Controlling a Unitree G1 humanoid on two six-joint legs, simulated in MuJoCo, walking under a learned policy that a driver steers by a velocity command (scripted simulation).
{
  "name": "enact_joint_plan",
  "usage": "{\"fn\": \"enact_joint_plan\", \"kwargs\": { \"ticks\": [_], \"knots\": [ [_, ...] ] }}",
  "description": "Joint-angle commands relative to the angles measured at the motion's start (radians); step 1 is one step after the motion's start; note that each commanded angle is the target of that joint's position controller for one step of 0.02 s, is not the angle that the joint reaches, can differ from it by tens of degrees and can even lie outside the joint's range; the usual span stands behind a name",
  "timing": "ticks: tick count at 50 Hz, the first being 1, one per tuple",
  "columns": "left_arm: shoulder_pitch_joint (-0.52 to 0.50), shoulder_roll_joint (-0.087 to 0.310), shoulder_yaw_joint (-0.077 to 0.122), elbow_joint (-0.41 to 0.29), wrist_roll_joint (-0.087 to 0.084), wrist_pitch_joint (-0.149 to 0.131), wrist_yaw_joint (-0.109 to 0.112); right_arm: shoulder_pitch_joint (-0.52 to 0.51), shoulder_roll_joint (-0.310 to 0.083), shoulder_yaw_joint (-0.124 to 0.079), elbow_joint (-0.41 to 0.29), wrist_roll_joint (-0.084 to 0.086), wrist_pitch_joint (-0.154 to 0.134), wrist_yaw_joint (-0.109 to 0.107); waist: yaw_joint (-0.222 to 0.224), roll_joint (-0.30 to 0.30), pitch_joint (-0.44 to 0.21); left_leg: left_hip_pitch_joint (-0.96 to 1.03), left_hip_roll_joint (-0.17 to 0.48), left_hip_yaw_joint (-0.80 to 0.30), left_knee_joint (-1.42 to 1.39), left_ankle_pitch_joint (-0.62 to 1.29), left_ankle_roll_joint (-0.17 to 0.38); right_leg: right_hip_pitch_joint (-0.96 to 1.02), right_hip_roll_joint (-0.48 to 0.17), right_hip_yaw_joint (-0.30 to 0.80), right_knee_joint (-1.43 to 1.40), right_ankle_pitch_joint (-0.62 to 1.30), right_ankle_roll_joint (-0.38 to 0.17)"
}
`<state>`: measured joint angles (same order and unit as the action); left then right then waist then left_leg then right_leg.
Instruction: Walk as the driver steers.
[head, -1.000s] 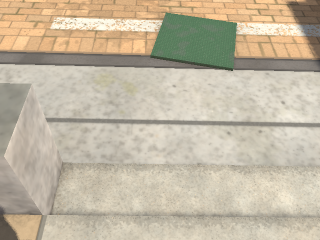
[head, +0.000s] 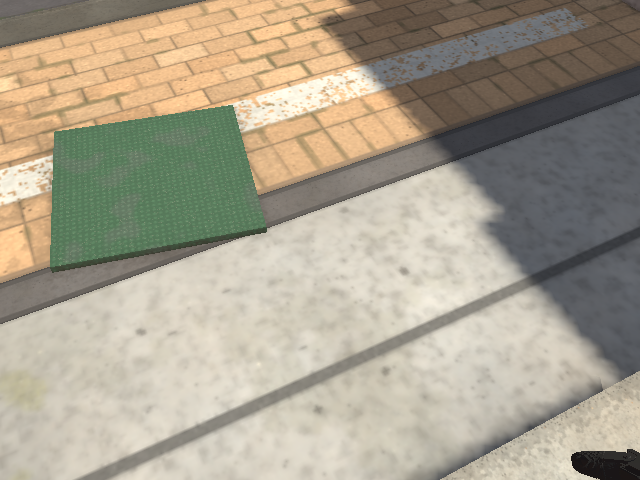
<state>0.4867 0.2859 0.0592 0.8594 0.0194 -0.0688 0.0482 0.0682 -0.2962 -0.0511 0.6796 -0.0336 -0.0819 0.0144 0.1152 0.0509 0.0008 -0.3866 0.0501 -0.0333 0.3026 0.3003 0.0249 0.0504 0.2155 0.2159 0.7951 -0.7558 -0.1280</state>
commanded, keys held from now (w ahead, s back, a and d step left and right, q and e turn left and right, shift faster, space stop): q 1.00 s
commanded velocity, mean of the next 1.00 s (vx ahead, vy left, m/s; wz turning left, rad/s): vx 0.09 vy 0.00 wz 0.44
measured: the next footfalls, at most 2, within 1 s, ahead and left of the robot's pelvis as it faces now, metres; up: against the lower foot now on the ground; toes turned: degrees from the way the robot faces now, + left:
right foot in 0.58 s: +0.25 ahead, -0.06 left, +0.00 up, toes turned +23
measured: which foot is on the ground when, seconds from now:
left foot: down 0.00-0.56, up 0.58-1.00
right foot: up 0.00-0.56, down 0.58-1.00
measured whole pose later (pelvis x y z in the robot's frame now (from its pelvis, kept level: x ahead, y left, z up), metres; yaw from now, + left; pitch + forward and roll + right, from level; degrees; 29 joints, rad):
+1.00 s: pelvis +0.11 -0.01 -0.02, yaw +32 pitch +1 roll +1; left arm 0.35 0.25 0.01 0.65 0.04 -0.02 0.05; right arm 0.10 -0.32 -0.05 0.55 -0.05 0.13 0.03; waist 0.04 0.05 -0.01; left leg -0.76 -0.08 -0.05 1.55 -0.31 -0.09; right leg -0.33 -0.07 -0.14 0.49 -0.19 -0.04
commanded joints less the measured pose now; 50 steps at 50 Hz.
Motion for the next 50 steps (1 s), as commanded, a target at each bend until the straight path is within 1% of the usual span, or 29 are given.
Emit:
{"fn": "enact_joint_plan", "kwargs": {
  "ticks": [1, 2, 3, 4, 5, 6, 7, 9, 11, 12, 13, 14, 17, 19, 21, 23, 25, 27, 28, 29, 30, 31, 32, 33, 34, 36, 43, 48, 50],
  "knots": [
    [0.205, 0.036, 0.014, 0.018, -0.063, 0.008, 0.002, 0.458, -0.152, -0.039, 0.104, -0.031, -0.021, -0.002, -0.109, 0.254, -0.295, 0.847, 0.282, -0.161, 0.416, 0.893, 0.137, -0.546, -0.006, -0.101, 0.882, -0.091, 0.081],
    [0.225, 0.100, 0.015, 0.025, -0.078, 0.007, 0.015, 0.559, -0.147, -0.046, 0.105, 0.010, -0.004, 0.028, -0.182, 0.197, -0.484, 1.029, 0.377, -0.392, 0.460, 1.008, 0.256, -0.752, 0.008, -0.084, 1.166, -0.128, 0.117],
    [0.132, 0.102, 0.003, -0.010, -0.061, 0.005, 0.020, 0.520, -0.177, -0.056, 0.095, 0.040, 0.005, 0.031, -0.197, 0.162, -0.506, 1.009, 0.421, -0.507, 0.332, 0.688, 0.349, -0.897, -0.048, -0.092, 1.236, -0.018, 0.125],
    [-0.010, 0.088, -0.010, -0.044, -0.012, 0.014, 0.013, 0.393, -0.128, -0.044, 0.061, 0.033, 0.019, 0.009, -0.183, 0.041, -0.391, 0.821, 0.377, -0.499, 0.195, 0.322, 0.348, -0.947, -0.138, -0.169, 1.204, 0.132, 0.128],
    [-0.162, 0.073, -0.017, -0.087, 0.026, 0.022, -0.002, 0.333, -0.088, -0.021, 0.066, 0.037, 0.024, -0.012, -0.176, -0.040, -0.223, 0.592, 0.316, -0.455, 0.123, 0.254, 0.332, -0.957, -0.167, -0.191, 1.130, 0.240, 0.130],
    [-0.223, 0.055, -0.022, -0.122, 0.049, 0.039, -0.017, 0.322, -0.078, -0.010, 0.084, 0.038, 0.025, -0.021, -0.152, -0.070, -0.130, 0.403, 0.282, -0.423, 0.101, 0.318, 0.317, -0.905, -0.191, -0.181, 1.044, 0.288, 0.130],
    [-0.243, 0.036, -0.028, -0.141, 0.055, 0.063, -0.021, 0.333, -0.075, -0.004, 0.103, 0.035, 0.021, -0.018, -0.128, -0.078, -0.077, 0.261, 0.253, -0.387, 0.094, 0.366, 0.298, -0.863, -0.206, -0.177, 0.969, 0.286, 0.123],
    [-0.240, -0.019, -0.049, -0.167, 0.051, 0.097, -0.015, 0.354, -0.101, -0.009, 0.125, 0.018, 0.016, -0.007, -0.103, -0.032, -0.083, 0.141, 0.207, -0.342, 0.102, 0.449, 0.288, -0.852, -0.195, -0.209, 0.973, 0.236, 0.108],
    [-0.228, -0.025, -0.052, -0.181, 0.045, 0.108, 0.001, 0.317, -0.116, -0.010, 0.112, 0.006, 0.012, -0.001, -0.064, 0.017, -0.116, 0.072, 0.162, -0.306, 0.088, 0.476, 0.279, -0.833, -0.181, -0.223, 0.981, 0.320, 0.100],
    [-0.278, -0.017, -0.048, -0.201, 0.048, 0.108, 0.010, 0.332, -0.092, -0.005, 0.125, 0.013, 0.014, -0.005, -0.068, 0.007, -0.109, 0.092, 0.141, -0.316, 0.098, 0.393, 0.267, -0.892, -0.185, -0.197, 0.988, 0.371, 0.105],
    [-0.310, 0.005, -0.042, -0.219, 0.039, 0.106, 0.012, 0.333, -0.082, 0.000, 0.124, 0.028, 0.019, -0.009, -0.057, -0.003, -0.088, 0.083, 0.095, -0.290, 0.084, 0.237, 0.237, -0.920, -0.204, -0.188, 0.851, 0.453, 0.115],
    [-0.364, 0.002, -0.047, -0.246, 0.039, 0.103, 0.011, 0.330, -0.067, 0.005, 0.123, 0.035, 0.025, -0.020, -0.064, -0.006, -0.070, 0.068, 0.069, -0.293, 0.073, 0.150, 0.219, -0.913, -0.207, -0.186, 0.730, 0.530, 0.134],
    [-0.434, -0.039, -0.064, -0.280, 0.037, 0.105, -0.001, 0.368, -0.058, 0.000, 0.113, 0.035, 0.049, -0.048, -0.109, 0.032, -0.097, 0.142, 0.040, -0.313, 0.087, 0.022, 0.191, -0.878, -0.210, -0.194, 0.490, 0.659, 0.169],
    [-0.520, -0.058, -0.072, -0.320, 0.027, 0.104, -0.014, 0.396, -0.067, -0.013, 0.097, 0.036, 0.070, -0.054, -0.164, 0.065, -0.086, 0.200, 0.036, -0.354, 0.075, -0.125, 0.166, -0.845, -0.196, -0.187, 0.276, 0.656, 0.177],
    [-0.571, -0.058, -0.072, -0.343, 0.011, 0.100, -0.025, 0.397, -0.089, -0.029, 0.071, 0.026, 0.092, -0.050, -0.197, 0.114, -0.064, 0.229, 0.036, -0.417, 0.053, -0.318, 0.163, -0.790, -0.173, -0.168, 0.114, 0.606, 0.176],
    [-0.569, -0.036, -0.066, -0.346, -0.003, 0.086, -0.028, 0.365, -0.109, -0.043, 0.034, 0.010, 0.109, -0.039, -0.206, 0.130, -0.046, 0.203, 0.036, -0.462, 0.045, -0.439, 0.171, -0.676, -0.147, -0.154, -0.017, 0.534, 0.167],
    [-0.484, -0.021, -0.060, -0.329, -0.012, 0.070, -0.021, 0.305, -0.115, -0.047, -0.005, -0.001, 0.124, -0.024, -0.165, 0.137, -0.035, 0.089, 0.035, -0.499, 0.049, -0.435, 0.159, -0.461, -0.127, -0.150, -0.099, 0.454, 0.148],
    [-0.373, -0.005, -0.049, -0.299, -0.005, 0.054, -0.008, 0.271, -0.105, -0.047, -0.031, 0.004, 0.125, -0.021, -0.116, 0.098, 0.004, -0.011, -0.004, -0.509, 0.114, -0.446, 0.108, -0.257, -0.151, -0.144, -0.320, 0.517, 0.130],
    [-0.328, 0.033, -0.036, -0.293, -0.001, 0.042, 0.005, 0.298, -0.074, -0.041, -0.035, 0.011, 0.118, -0.020, -0.117, 0.050, -0.010, -0.067, -0.042, -0.478, 0.188, -0.642, 0.066, -0.138, -0.252, -0.093, -0.411, 0.509, 0.115],
    [-0.284, 0.090, -0.029, -0.311, 0.006, 0.035, 0.012, 0.371, 0.012, -0.027, -0.040, 0.017, 0.115, -0.019, -0.144, -0.156, -0.086, -0.144, -0.133, -0.303, 0.453, -0.913, 0.016, 0.002, -0.513, 0.153, -0.454, 0.488, 0.069],
    [-0.257, 0.172, -0.013, -0.312, 0.014, 0.049, 0.012, 0.324, -0.043, -0.046, -0.096, 0.018, 0.111, -0.024, -0.115, -0.271, -0.062, -0.361, -0.265, -0.145, 0.638, -1.070, -0.012, -0.003, -0.673, 0.420, -0.503, 0.609, -0.054],
    [-0.205, 0.131, -0.011, -0.277, 0.003, 0.051, 0.004, 0.227, -0.122, -0.062, -0.101, -0.021, 0.107, -0.019, -0.084, -0.189, -0.021, -0.413, -0.187, -0.127, 0.783, -0.956, -0.032, -0.055, -0.623, 0.370, -0.493, 0.644, -0.082],
    [-0.259, 0.074, -0.028, -0.285, -0.001, 0.050, -0.006, 0.205, -0.126, -0.066, -0.099, -0.019, 0.112, -0.010, -0.116, -0.175, 0.001, -0.387, -0.176, -0.129, 0.841, -0.870, -0.041, -0.125, -0.546, 0.246, -0.484, 0.658, -0.068],
    [-0.319, 0.056, -0.033, -0.296, 0.004, 0.051, -0.014, 0.213, -0.113, -0.063, -0.086, -0.011, 0.122, -0.003, -0.148, -0.184, 0.003, -0.351, -0.174, -0.105, 0.904, -0.793, -0.054, -0.196, -0.480, 0.130, -0.490, 0.710, -0.051],
    [-0.338, 0.053, -0.034, -0.306, 0.009, 0.050, -0.014, 0.213, -0.108, -0.062, -0.083, -0.012, 0.138, 0.005, -0.156, -0.240, -0.020, -0.358, -0.183, -0.056, 1.028, -0.750, -0.067, -0.209, -0.434, 0.054, -0.477, 0.776, -0.046],
    [-0.328, 0.045, -0.037, -0.309, 0.013, 0.048, -0.017, 0.204, -0.110, -0.058, -0.090, -0.008, 0.158, 0.011, -0.165, -0.240, -0.063, -0.354, -0.189, -0.039, 1.187, -0.705, -0.085, -0.263, -0.411, -0.027, -0.455, 0.870, -0.059],
    [-0.170, 0.112, -0.012, -0.284, 0.010, 0.050, 0.000, 0.044, -0.097, -0.030, -0.170, -0.011, 0.196, 0.011, -0.104, -0.161, -0.066, -0.546, -0.173, -0.046, 1.355, -0.628, -0.114, -0.182, -0.489, -0.018, -0.478, 0.642, -0.122],
    [-0.124, 0.133, 0.005, -0.268, 0.016, 0.039, 0.005, -0.015, -0.089, -0.018, -0.215, -0.019, 0.201, 0.012, -0.088, -0.163, -0.068, -0.557, -0.118, -0.041, 1.275, -0.618, -0.111, -0.149, -0.553, -0.035, -0.490, 0.590, -0.140],
    [-0.130, 0.136, 0.011, -0.269, 0.020, 0.036, 0.010, -0.039, -0.086, -0.014, -0.237, -0.016, 0.201, 0.013, -0.085, -0.169, -0.063, -0.530, -0.080, -0.038, 1.205, -0.606, -0.106, -0.164, -0.575, -0.052, -0.495, 0.559, -0.132]
  ]
}}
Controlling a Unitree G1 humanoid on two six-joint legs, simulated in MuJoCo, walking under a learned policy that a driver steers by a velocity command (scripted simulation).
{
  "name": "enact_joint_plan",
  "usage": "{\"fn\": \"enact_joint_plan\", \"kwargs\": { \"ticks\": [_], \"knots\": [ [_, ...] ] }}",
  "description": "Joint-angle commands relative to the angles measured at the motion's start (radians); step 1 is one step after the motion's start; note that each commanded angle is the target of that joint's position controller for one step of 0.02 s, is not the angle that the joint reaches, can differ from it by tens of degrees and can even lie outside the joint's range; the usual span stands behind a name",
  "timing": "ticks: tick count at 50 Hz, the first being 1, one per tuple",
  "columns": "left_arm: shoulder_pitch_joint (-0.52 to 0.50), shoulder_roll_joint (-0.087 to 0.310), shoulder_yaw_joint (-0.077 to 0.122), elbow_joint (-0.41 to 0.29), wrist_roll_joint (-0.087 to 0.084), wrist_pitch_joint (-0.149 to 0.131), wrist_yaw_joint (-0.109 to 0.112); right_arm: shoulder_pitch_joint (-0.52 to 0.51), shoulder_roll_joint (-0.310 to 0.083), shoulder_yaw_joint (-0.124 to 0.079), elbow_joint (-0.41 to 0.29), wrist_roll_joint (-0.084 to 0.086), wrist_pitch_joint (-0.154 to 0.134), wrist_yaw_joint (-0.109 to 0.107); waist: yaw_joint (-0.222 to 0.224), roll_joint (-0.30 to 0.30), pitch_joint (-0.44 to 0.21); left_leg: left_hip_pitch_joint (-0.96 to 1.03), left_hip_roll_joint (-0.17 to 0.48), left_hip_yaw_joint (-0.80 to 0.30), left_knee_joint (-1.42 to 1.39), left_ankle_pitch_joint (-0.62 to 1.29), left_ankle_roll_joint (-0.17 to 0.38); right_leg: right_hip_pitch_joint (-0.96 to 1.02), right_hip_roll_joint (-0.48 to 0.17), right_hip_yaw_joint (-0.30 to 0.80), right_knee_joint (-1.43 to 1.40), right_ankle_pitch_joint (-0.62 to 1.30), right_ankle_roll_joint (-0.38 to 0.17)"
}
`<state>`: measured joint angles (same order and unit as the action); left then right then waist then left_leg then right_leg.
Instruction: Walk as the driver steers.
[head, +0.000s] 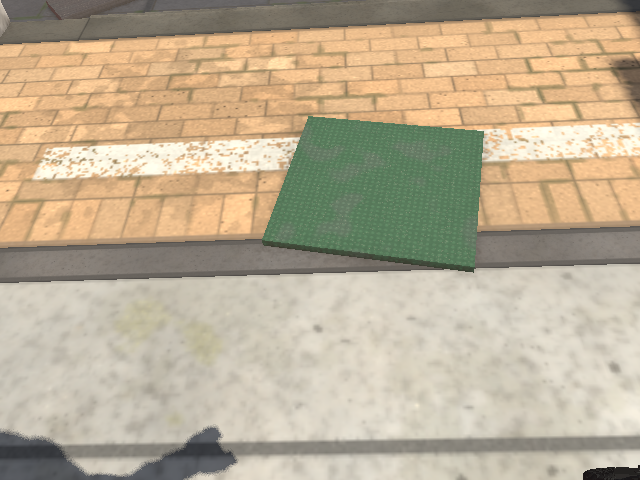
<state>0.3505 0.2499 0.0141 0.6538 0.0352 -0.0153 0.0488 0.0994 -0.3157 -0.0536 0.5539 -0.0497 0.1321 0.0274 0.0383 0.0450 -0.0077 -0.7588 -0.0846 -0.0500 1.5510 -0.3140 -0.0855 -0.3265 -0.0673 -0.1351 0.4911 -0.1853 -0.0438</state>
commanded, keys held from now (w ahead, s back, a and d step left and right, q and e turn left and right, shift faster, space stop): q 0.18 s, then no key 0.82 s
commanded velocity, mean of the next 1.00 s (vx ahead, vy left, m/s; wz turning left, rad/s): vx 0.00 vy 0.00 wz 0.24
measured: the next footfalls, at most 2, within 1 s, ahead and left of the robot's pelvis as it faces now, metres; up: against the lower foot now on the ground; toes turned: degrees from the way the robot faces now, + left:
left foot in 0.18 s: +0.04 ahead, +0.16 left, +0.00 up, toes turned +7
right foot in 0.68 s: +0.11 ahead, -0.02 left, +0.00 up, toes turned +14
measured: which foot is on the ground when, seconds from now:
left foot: up 0.00-0.16, down 0.18-1.00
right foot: down 0.00-0.18, up 0.20-0.66, down 0.68-1.00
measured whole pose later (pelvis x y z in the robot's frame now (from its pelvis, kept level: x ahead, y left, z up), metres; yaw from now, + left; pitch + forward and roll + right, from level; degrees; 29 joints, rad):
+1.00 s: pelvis +0.07 +0.04 +0.00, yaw +13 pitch -1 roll +1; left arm 0.22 0.19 -0.02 0.74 0.01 0.00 0.01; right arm 0.25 -0.23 -0.01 0.80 -0.01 0.03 0.00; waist -0.01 0.02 0.02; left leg -0.12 -0.05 -0.10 0.41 -0.28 0.00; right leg -0.19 0.06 -0.01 0.46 -0.26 -0.08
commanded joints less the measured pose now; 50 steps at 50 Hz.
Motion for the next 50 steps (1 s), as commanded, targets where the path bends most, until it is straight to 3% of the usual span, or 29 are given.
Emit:
{"fn": "enact_joint_plan", "kwargs": {
  "ticks": [1, 3, 4, 6, 7, 8, 9, 10, 11, 12, 13, 15, 17, 21, 25, 28, 31, 32, 33, 34, 35, 36, 37, 40, 44, 50],
  "knots": [
    [-0.010, 0.169, 0.057, -0.066, 0.006, -0.018, 0.010, -0.072, -0.059, -0.006, -0.118, 0.003, -0.015, 0.004, -0.014, -0.166, -0.056, -0.116, 0.078, -0.017, -0.131, 0.022, 0.010, 0.194, -0.288, 0.273, -0.189, -0.046, -0.198],
    [-0.067, 0.170, 0.061, -0.081, 0.011, -0.015, 0.009, -0.058, -0.040, 0.007, -0.123, 0.016, -0.021, 0.017, -0.026, -0.191, -0.063, 0.069, 0.113, 0.014, -0.400, 0.033, 0.035, 0.098, -0.263, 0.195, -0.182, -0.138, -0.142],
    [-0.085, 0.182, 0.065, -0.084, 0.009, -0.010, 0.004, -0.049, -0.024, 0.014, -0.121, 0.034, -0.026, 0.025, -0.027, -0.222, -0.072, 0.212, 0.106, 0.045, -0.558, -0.038, 0.061, 0.032, -0.240, 0.149, -0.184, -0.189, -0.115],
    [-0.064, 0.224, 0.083, -0.076, 0.009, 0.016, -0.002, 0.015, -0.039, 0.006, -0.095, 0.058, -0.032, 0.034, -0.022, -0.267, -0.079, 0.439, 0.071, 0.115, -0.742, -0.178, 0.108, -0.033, -0.238, 0.111, -0.177, -0.290, -0.088],
    [-0.070, 0.218, 0.083, -0.069, 0.004, 0.033, -0.004, 0.086, -0.039, 0.003, -0.066, 0.062, -0.039, 0.035, -0.051, -0.238, -0.072, 0.548, 0.058, 0.148, -0.856, -0.097, 0.123, -0.074, -0.231, 0.086, -0.121, -0.342, -0.069],
    [-0.042, 0.193, 0.079, -0.061, 0.006, 0.047, -0.008, 0.171, -0.061, -0.009, -0.022, 0.063, -0.051, 0.031, -0.071, -0.156, -0.067, 0.665, 0.026, 0.138, -0.944, -0.095, 0.131, -0.140, -0.196, 0.038, -0.003, -0.376, -0.032],
    [-0.011, 0.153, 0.076, -0.044, 0.020, 0.058, -0.021, 0.231, -0.087, -0.017, 0.008, 0.062, -0.071, 0.022, -0.092, 0.041, -0.007, 0.710, 0.054, 0.031, -1.060, -0.098, 0.128, -0.241, -0.130, -0.065, 0.249, -0.396, 0.022],
    [-0.025, 0.033, 0.046, -0.093, 0.018, 0.075, -0.041, 0.253, -0.143, -0.008, -0.043, 0.062, -0.093, 0.018, -0.061, 0.300, 0.046, 0.710, 0.366, -0.462, -1.097, -0.132, 0.167, -0.582, -0.042, -0.046, 0.656, -0.610, 0.075],
    [-0.255, 0.113, 0.056, -0.188, 0.021, 0.068, -0.047, 0.306, -0.286, -0.046, -0.063, 0.058, -0.097, 0.000, -0.194, 0.272, 0.079, 0.656, 0.493, -0.766, -1.346, 0.182, 0.267, -0.750, 0.074, 0.122, 0.677, -0.524, 0.097],
    [-0.289, 0.123, 0.055, -0.197, 0.013, 0.048, -0.044, 0.292, -0.248, -0.039, -0.033, 0.022, -0.097, -0.028, -0.147, 0.196, 0.089, 0.619, 0.449, -0.686, -1.317, 0.150, 0.271, -0.709, 0.054, 0.210, 0.729, -0.400, 0.084],
    [-0.256, 0.116, 0.049, -0.170, 0.014, 0.039, -0.035, 0.212, -0.210, -0.026, -0.026, 0.016, -0.092, -0.051, -0.079, 0.218, 0.083, 0.587, 0.389, -0.526, -1.264, 0.077, 0.244, -0.702, 0.055, 0.198, 0.750, -0.291, 0.080],
    [-0.157, 0.123, 0.051, -0.086, 0.027, 0.052, -0.025, 0.111, -0.130, 0.001, -0.038, 0.021, -0.095, -0.059, -0.014, 0.170, 0.019, 0.484, 0.271, -0.322, -1.231, 0.231, 0.212, -0.544, 0.059, 0.160, 0.803, -0.115, 0.096],
    [-0.103, 0.129, 0.057, -0.051, 0.020, 0.078, -0.037, 0.087, -0.082, 0.015, -0.021, 0.032, -0.108, -0.044, 0.031, 0.102, -0.058, 0.416, 0.232, -0.247, -1.196, 0.362, 0.215, -0.405, 0.078, 0.145, 0.889, -0.049, 0.106],
    [-0.157, 0.082, 0.034, -0.067, 0.003, 0.099, -0.050, 0.169, -0.059, 0.016, 0.015, 0.036, -0.118, -0.048, -0.011, 0.034, -0.057, 0.487, 0.241, -0.253, -1.197, 0.301, 0.259, -0.462, 0.093, 0.155, 0.913, -0.008, 0.103],
    [-0.232, 0.047, 0.006, -0.092, 0.009, 0.088, -0.055, 0.222, -0.042, 0.017, 0.039, 0.028, -0.120, -0.060, -0.064, 0.055, -0.047, 0.598, 0.256, -0.273, -1.204, 0.237, 0.286, -0.422, 0.067, 0.167, 0.621, -0.020, 0.080],
    [-0.263, 0.036, -0.005, -0.097, -0.008, 0.077, -0.063, 0.232, -0.053, 0.014, 0.043, 0.014, -0.112, -0.055, -0.094, 0.099, -0.021, 0.560, 0.255, -0.274, -1.208, 0.216, 0.308, -0.239, 0.078, 0.145, 0.371, -0.131, 0.053],
    [-0.188, 0.031, -0.005, -0.059, -0.034, 0.060, -0.055, 0.220, -0.056, 0.018, 0.051, 0.016, -0.097, -0.039, -0.073, 0.092, 0.005, 0.433, 0.242, -0.272, -1.180, 0.307, 0.302, 0.051, 0.117, 0.100, 0.138, -0.173, 0.015],
    [-0.141, 0.016, -0.009, -0.042, -0.032, 0.052, -0.048, 0.206, -0.042, 0.026, 0.053, 0.023, -0.096, -0.041, -0.040, 0.067, 0.017, 0.392, 0.227, -0.270, -1.158, 0.315, 0.274, 0.161, 0.109, 0.106, -0.022, -0.077, 0.004],
    [-0.119, 0.030, -0.009, -0.036, -0.019, 0.039, -0.038, 0.231, -0.018, 0.034, 0.061, 0.023, -0.103, -0.040, -0.041, 0.040, 0.012, 0.349, 0.210, -0.270, -1.138, 0.307, 0.228, 0.277, 0.056, 0.161, -0.106, -0.004, 0.001],
    [-0.080, 0.060, -0.009, -0.039, -0.005, 0.021, -0.032, 0.254, 0.032, 0.047, 0.060, 0.023, -0.114, -0.035, -0.046, -0.056, -0.038, 0.329, 0.178, -0.222, -1.049, 0.169, 0.180, 0.391, -0.098, 0.313, -0.142, 0.098, -0.009],
    [-0.184, 0.116, -0.002, -0.046, -0.008, 0.016, -0.026, 0.279, 0.044, 0.050, 0.051, 0.043, -0.121, -0.031, -0.115, -0.205, -0.003, 0.313, 0.077, -0.123, -1.095, 0.024, 0.139, 0.287, -0.192, 0.454, -0.106, 0.346, -0.085],
    [-0.185, 0.050, -0.015, -0.040, -0.027, 0.013, -0.031, 0.237, -0.003, 0.039, 0.080, 0.032, -0.116, -0.033, -0.076, -0.148, -0.021, 0.434, 0.090, -0.112, -1.127, 0.037, 0.116, 0.225, -0.162, 0.423, -0.103, 0.325, -0.104],
    [-0.197, 0.042, -0.020, -0.036, -0.029, 0.008, -0.038, 0.228, -0.003, 0.034, 0.095, 0.033, -0.114, -0.028, -0.078, -0.146, -0.011, 0.491, 0.082, -0.124, -1.147, 0.086, 0.115, 0.191, -0.115, 0.371, -0.101, 0.271, -0.079],
    [-0.157, 0.051, -0.017, -0.009, -0.032, 0.003, -0.038, 0.184, -0.002, 0.029, 0.105, 0.032, -0.113, -0.018, -0.056, -0.146, -0.031, 0.575, 0.099, -0.129, -1.148, 0.203, 0.121, 0.187, -0.042, 0.298, -0.090, 0.231, -0.032],
    [-0.144, 0.044, -0.015, 0.006, -0.029, 0.001, -0.040, 0.184, 0.013, 0.030, 0.148, 0.034, -0.113, -0.027, -0.050, -0.096, -0.033, 0.584, 0.103, -0.119, -1.158, 0.203, 0.112, 0.212, -0.044, 0.296, -0.081, 0.273, -0.037],
    [-0.127, 0.062, -0.005, 0.041, -0.029, 0.001, -0.037, 0.171, 0.007, 0.019, 0.219, 0.043, -0.107, -0.039, -0.048, -0.072, -0.015, 0.615, 0.112, -0.111, -1.171, 0.222, 0.105, 0.213, -0.045, 0.305, -0.109, 0.318, -0.047]
  ]
}}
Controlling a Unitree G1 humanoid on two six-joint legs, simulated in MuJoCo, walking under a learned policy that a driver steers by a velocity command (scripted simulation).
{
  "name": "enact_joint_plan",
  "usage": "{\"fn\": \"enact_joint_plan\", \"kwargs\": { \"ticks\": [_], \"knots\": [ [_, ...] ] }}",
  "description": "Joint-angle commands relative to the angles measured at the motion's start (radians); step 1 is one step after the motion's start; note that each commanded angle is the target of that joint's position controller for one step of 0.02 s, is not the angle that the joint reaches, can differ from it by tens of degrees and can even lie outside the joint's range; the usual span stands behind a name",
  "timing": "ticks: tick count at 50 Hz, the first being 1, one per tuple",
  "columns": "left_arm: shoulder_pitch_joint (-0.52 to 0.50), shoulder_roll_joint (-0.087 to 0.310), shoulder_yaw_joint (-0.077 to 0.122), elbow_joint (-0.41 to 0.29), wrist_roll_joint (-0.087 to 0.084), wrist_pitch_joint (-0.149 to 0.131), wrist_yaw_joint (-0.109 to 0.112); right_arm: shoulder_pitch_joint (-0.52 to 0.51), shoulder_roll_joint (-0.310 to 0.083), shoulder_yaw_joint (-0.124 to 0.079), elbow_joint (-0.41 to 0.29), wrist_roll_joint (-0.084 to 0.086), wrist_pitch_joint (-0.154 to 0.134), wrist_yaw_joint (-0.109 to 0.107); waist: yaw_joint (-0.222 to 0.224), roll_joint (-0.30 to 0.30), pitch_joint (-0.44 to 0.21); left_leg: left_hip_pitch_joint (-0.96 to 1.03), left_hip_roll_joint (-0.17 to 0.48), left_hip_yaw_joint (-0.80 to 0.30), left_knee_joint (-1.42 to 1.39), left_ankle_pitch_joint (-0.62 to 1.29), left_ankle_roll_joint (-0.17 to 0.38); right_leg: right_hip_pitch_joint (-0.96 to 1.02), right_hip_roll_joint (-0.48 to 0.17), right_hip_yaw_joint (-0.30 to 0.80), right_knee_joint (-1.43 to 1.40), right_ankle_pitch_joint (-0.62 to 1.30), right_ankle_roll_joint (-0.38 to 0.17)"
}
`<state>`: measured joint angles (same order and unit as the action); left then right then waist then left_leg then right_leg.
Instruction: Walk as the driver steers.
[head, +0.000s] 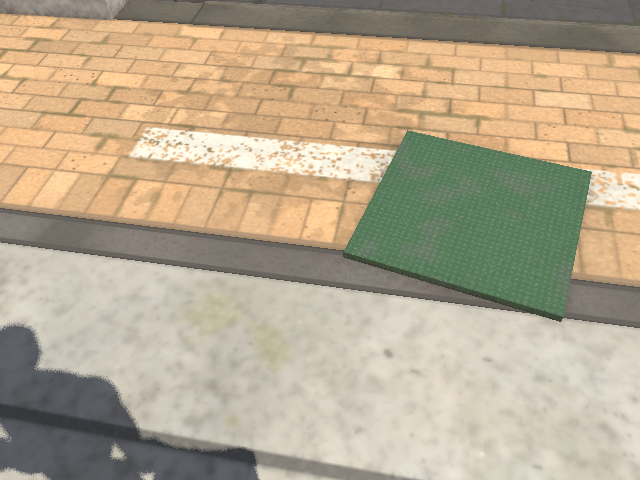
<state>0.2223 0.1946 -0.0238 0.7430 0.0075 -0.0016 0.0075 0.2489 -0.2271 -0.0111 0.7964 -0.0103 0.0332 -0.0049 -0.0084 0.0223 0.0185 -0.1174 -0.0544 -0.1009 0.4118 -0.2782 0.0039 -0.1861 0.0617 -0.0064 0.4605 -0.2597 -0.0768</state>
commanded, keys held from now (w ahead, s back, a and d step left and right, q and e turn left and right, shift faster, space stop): no key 0.12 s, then w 0.46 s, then w+e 0.42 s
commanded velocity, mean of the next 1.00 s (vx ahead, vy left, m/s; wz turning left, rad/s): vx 0.32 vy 0.00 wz -0.13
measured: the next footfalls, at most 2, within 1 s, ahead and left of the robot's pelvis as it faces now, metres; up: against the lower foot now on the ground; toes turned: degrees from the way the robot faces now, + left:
left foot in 0.58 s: +0.17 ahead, +0.14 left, +0.00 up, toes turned +3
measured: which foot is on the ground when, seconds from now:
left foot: down 0.00-0.18, up 0.20-0.56, down 0.58-1.00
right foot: down 0.00-0.60, up 0.62-1.00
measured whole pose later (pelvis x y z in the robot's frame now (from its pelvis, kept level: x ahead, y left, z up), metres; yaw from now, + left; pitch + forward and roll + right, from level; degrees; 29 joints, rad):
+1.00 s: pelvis +0.33 +0.09 -0.05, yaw -10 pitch +0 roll +3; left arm 0.02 0.22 0.04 0.92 0.04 -0.04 -0.06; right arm 0.45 -0.17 -0.01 1.09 -0.03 -0.11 -0.04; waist -0.06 -0.05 0.09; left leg 0.10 -0.12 0.24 0.52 -0.62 0.09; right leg -0.49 0.01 -0.10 0.46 0.34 -0.13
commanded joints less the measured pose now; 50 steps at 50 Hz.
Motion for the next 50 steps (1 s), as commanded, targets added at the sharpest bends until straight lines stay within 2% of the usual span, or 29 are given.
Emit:
{"fn": "enact_joint_plan", "kwargs": {
  "ticks": [1, 6, 7, 9, 10, 12, 14, 17, 19, 21, 23, 25, 27, 28, 29, 30, 31, 32, 33, 34, 35, 36, 37, 38, 40, 43, 45, 48, 50],
  "knots": [
    [0.005, 0.118, 0.033, -0.039, -0.001, -0.012, 0.005, 0.021, -0.083, -0.025, -0.011, 0.005, -0.007, -0.009, -0.001, -0.047, -0.041, -0.023, 0.084, -0.059, -0.034, 0.187, 0.014, 0.078, -0.174, 0.177, -0.082, 0.402, -0.014],
    [0.020, 0.115, 0.035, 0.008, 0.003, -0.009, 0.004, 0.015, -0.085, -0.031, 0.055, 0.005, -0.003, -0.015, 0.006, -0.037, -0.021, -0.018, 0.095, -0.056, -0.051, 0.192, 0.015, 0.085, -0.161, 0.176, -0.107, 0.346, -0.009],
    [0.034, 0.111, 0.035, 0.024, 0.004, -0.009, 0.003, 0.027, -0.077, -0.030, 0.076, 0.004, -0.003, -0.016, 0.010, -0.039, -0.039, -0.004, 0.089, -0.047, -0.058, 0.137, 0.016, 0.091, -0.156, 0.185, -0.136, 0.206, -0.009],
    [0.071, 0.165, 0.060, 0.054, 0.006, 0.005, 0.000, 0.006, -0.082, -0.037, 0.085, -0.008, -0.005, -0.012, 0.032, -0.088, 0.007, -0.096, 0.030, 0.021, 0.041, -0.051, 0.033, 0.093, -0.155, 0.255, -0.196, -0.226, -0.053],
    [0.107, 0.187, 0.072, 0.069, 0.011, 0.012, -0.002, -0.018, -0.086, -0.038, 0.079, -0.017, -0.008, -0.006, 0.051, -0.124, 0.050, -0.199, 0.012, 0.052, 0.098, -0.117, 0.042, 0.102, -0.198, 0.339, -0.243, -0.401, -0.095],
    [0.179, 0.198, 0.086, 0.091, 0.017, 0.013, -0.004, -0.107, -0.098, -0.040, 0.048, -0.023, -0.025, 0.001, 0.093, -0.121, 0.138, -0.365, 0.028, 0.092, 0.173, -0.163, 0.052, 0.113, -0.301, 0.481, -0.317, -0.513, -0.168],
    [0.211, 0.203, 0.098, 0.112, 0.024, -0.003, -0.003, -0.157, -0.096, -0.040, 0.028, -0.018, -0.042, 0.011, 0.104, -0.109, 0.150, -0.449, 0.064, 0.070, 0.248, -0.151, 0.052, 0.145, -0.346, 0.517, -0.353, -0.440, -0.206],
    [0.170, 0.190, 0.107, 0.120, 0.009, -0.029, -0.008, -0.154, -0.086, -0.041, 0.030, -0.014, -0.060, 0.027, 0.070, -0.086, 0.096, -0.401, 0.074, 0.078, 0.230, -0.049, 0.043, 0.140, -0.310, 0.403, -0.361, -0.269, -0.183],
    [0.169, 0.180, 0.110, 0.135, 0.005, -0.033, -0.011, -0.133, -0.073, -0.040, 0.045, -0.025, -0.054, 0.038, 0.051, -0.094, 0.067, -0.328, 0.062, 0.110, 0.271, -0.010, 0.038, 0.077, -0.280, 0.324, -0.364, -0.219, -0.166],
    [0.172, 0.170, 0.111, 0.146, 0.006, -0.037, -0.014, -0.160, -0.066, -0.040, 0.039, -0.021, -0.047, 0.042, 0.051, -0.105, 0.086, -0.282, 0.057, 0.135, 0.243, 0.018, 0.038, 0.009, -0.261, 0.273, -0.362, -0.208, -0.157],
    [0.193, 0.172, 0.112, 0.161, 0.016, -0.049, -0.014, -0.138, -0.077, -0.047, 0.056, -0.027, -0.047, 0.047, 0.041, -0.092, 0.069, -0.261, 0.081, 0.124, 0.357, 0.139, 0.039, -0.015, -0.279, 0.246, -0.333, -0.146, -0.166],
    [0.184, 0.188, 0.118, 0.162, 0.019, -0.060, -0.018, -0.161, -0.088, -0.050, 0.051, -0.034, -0.057, 0.047, 0.035, -0.093, 0.094, -0.256, 0.089, 0.140, 0.323, 0.072, 0.043, -0.027, -0.277, 0.218, -0.278, -0.071, -0.161],
    [0.185, 0.204, 0.123, 0.172, 0.022, -0.064, -0.017, -0.108, -0.089, -0.055, 0.070, -0.035, -0.069, 0.042, 0.006, -0.091, 0.090, -0.138, 0.062, 0.173, 0.249, 0.022, 0.051, -0.064, -0.272, 0.189, -0.168, 0.044, -0.143],
    [0.170, 0.205, 0.123, 0.177, 0.022, -0.065, -0.015, -0.004, -0.089, -0.062, 0.108, -0.031, -0.077, 0.037, -0.046, -0.074, 0.070, 0.001, 0.028, 0.190, 0.174, 0.017, 0.058, -0.115, -0.238, 0.152, -0.039, 0.148, -0.122],
    [0.166, 0.187, 0.118, 0.183, 0.030, -0.069, -0.018, 0.158, -0.126, -0.082, 0.165, -0.031, -0.090, 0.030, -0.116, -0.014, 0.026, 0.166, 0.023, 0.151, 0.088, -0.023, 0.081, -0.181, -0.172, 0.087, 0.209, 0.262, -0.092],
    [0.191, 0.103, 0.101, 0.149, 0.028, -0.074, -0.020, 0.305, -0.256, -0.110, 0.194, -0.055, -0.106, 0.017, -0.125, 0.256, -0.067, 0.322, 0.322, -0.263, -0.062, -0.168, 0.173, -0.357, -0.046, -0.029, 0.652, -0.058, -0.031],
    [0.199, 0.120, 0.106, 0.148, 0.023, -0.076, -0.015, 0.321, -0.258, -0.107, 0.209, -0.015, -0.107, 0.014, -0.100, 0.244, -0.039, 0.290, 0.424, -0.566, -0.206, -0.184, 0.239, -0.554, 0.038, 0.055, 0.764, -0.294, -0.035],
    [0.130, 0.153, 0.114, 0.147, 0.023, -0.068, -0.012, 0.222, -0.208, -0.094, 0.185, -0.007, -0.109, 0.014, -0.062, 0.078, 0.096, 0.203, 0.421, -0.444, -0.204, -0.192, 0.243, -0.625, -0.045, 0.105, 0.806, -0.216, -0.047],
    [0.085, 0.147, 0.112, 0.156, 0.016, -0.067, -0.020, 0.121, -0.156, -0.082, 0.152, -0.011, -0.117, 0.017, -0.036, 0.002, 0.123, 0.116, 0.383, -0.330, -0.207, -0.072, 0.216, -0.575, -0.080, 0.117, 0.754, -0.118, -0.046],
    [0.100, 0.131, 0.113, 0.174, 0.014, -0.059, -0.026, 0.073, -0.127, -0.072, 0.145, -0.013, -0.122, 0.013, 0.003, -0.005, 0.137, 0.068, 0.352, -0.225, -0.213, 0.059, 0.191, -0.531, -0.105, 0.120, 0.706, -0.068, -0.032],
    [0.091, 0.128, 0.113, 0.178, 0.029, -0.047, -0.033, 0.061, -0.116, -0.069, 0.143, -0.010, -0.128, 0.005, 0.021, 0.013, 0.127, 0.046, 0.324, -0.148, -0.221, 0.167, 0.169, -0.489, -0.125, 0.113, 0.659, -0.021, -0.013],
    [0.098, 0.127, 0.116, 0.195, 0.040, -0.033, -0.043, 0.069, -0.103, -0.066, 0.152, -0.021, -0.138, 0.005, 0.021, 0.032, 0.103, 0.056, 0.294, -0.072, -0.199, 0.286, 0.159, -0.467, -0.119, 0.098, 0.665, 0.046, -0.006],
    [0.082, 0.121, 0.118, 0.194, 0.038, -0.024, -0.048, 0.093, -0.096, -0.064, 0.162, -0.021, -0.146, 0.005, 0.026, 0.036, 0.085, 0.070, 0.279, -0.020, -0.190, 0.388, 0.147, -0.469, -0.107, 0.085, 0.652, 0.093, -0.005],
    [0.044, 0.118, 0.118, 0.183, 0.024, -0.029, -0.053, 0.085, -0.066, -0.053, 0.176, -0.018, -0.162, 0.004, 0.043, 0.024, 0.090, 0.058, 0.212, 0.080, -0.185, 0.396, 0.102, -0.457, -0.106, 0.077, 0.544, 0.201, -0.006],
    [-0.066, 0.076, 0.103, 0.152, 0.027, -0.032, -0.061, 0.099, -0.059, -0.049, 0.200, -0.012, -0.172, -0.001, 0.028, 0.050, 0.111, -0.020, 0.160, 0.169, -0.190, 0.363, 0.087, -0.405, -0.077, -0.003, 0.383, 0.374, -0.005],
    [-0.162, 0.037, 0.082, 0.139, 0.023, -0.039, -0.070, 0.150, -0.042, -0.036, 0.234, -0.008, -0.164, -0.016, -0.009, 0.039, 0.093, -0.043, 0.151, 0.212, -0.145, 0.327, 0.073, -0.296, -0.050, -0.056, 0.169, 0.629, -0.031],
    [-0.225, 0.048, 0.073, 0.125, 0.026, -0.045, -0.069, 0.200, -0.051, -0.029, 0.257, -0.007, -0.165, -0.023, -0.032, 0.009, 0.112, -0.004, 0.176, 0.207, -0.106, 0.306, 0.070, -0.284, -0.051, -0.076, 0.085, 0.708, -0.046],
    [-0.287, 0.066, 0.063, 0.114, 0.034, -0.047, -0.071, 0.279, -0.050, -0.017, 0.295, -0.018, -0.148, -0.039, -0.061, -0.014, 0.160, 0.142, 0.192, 0.210, 0.023, 0.417, 0.064, -0.371, -0.048, -0.103, -0.009, 0.640, -0.055],
    [-0.240, 0.084, 0.063, 0.132, 0.044, -0.053, -0.068, 0.309, -0.065, -0.017, 0.308, -0.025, -0.129, -0.049, -0.045, -0.021, 0.142, 0.193, 0.194, 0.220, 0.190, 0.603, 0.060, -0.322, -0.021, -0.132, -0.061, 0.547, -0.065]
  ]
}}
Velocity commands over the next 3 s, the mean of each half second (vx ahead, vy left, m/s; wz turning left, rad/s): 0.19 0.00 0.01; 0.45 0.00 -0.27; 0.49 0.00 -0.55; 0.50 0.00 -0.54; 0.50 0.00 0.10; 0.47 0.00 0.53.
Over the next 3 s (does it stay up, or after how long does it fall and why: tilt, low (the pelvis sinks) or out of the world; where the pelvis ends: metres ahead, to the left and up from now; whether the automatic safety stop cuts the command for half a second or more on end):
stays up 1.28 -0.42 -0.09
